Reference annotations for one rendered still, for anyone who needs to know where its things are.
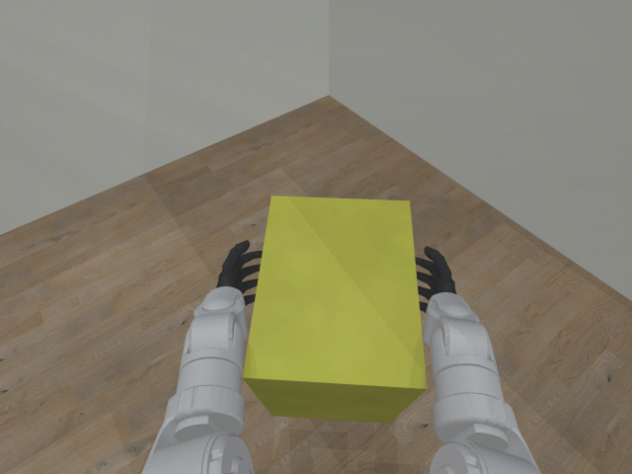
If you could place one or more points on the carton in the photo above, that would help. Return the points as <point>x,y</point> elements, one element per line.
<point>336,328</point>

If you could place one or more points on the robot right forearm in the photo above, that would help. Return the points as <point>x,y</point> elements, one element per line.
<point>469,399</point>

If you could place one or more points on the robot left forearm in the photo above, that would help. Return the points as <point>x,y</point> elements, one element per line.
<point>208,397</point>

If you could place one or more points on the robot left upper arm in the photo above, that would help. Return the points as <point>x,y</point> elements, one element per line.
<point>215,453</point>

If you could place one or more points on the robot left hand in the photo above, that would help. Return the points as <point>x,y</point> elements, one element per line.
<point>232,274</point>

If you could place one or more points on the robot right upper arm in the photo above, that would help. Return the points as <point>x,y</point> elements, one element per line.
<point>462,456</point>

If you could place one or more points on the robot right hand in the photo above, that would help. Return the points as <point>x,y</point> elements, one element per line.
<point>439,281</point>

